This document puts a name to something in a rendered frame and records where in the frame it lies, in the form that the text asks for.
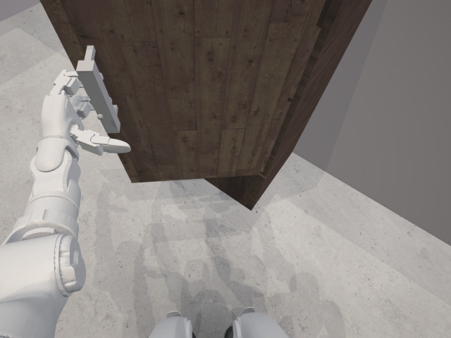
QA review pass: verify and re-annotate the cupboard door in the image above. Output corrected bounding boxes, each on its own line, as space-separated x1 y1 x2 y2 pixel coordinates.
40 0 326 183

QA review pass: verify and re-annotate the robot left forearm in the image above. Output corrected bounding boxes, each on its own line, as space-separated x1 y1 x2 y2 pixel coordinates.
0 137 81 247

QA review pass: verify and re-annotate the handle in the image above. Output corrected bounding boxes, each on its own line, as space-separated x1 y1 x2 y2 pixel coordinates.
76 46 121 133

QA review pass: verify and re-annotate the robot left shin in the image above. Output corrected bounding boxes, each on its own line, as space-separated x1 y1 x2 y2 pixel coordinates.
166 311 182 318

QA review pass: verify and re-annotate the robot shin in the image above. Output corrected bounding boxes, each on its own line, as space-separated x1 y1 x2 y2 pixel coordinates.
233 307 255 338
166 311 182 318

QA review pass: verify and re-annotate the left robot hand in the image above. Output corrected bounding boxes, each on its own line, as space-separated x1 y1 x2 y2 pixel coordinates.
41 70 131 156

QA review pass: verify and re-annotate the robot left upper arm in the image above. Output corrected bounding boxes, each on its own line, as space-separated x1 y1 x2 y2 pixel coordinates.
0 233 86 338

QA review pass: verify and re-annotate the robot right shin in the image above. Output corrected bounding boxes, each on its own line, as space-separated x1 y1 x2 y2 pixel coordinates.
233 307 255 338

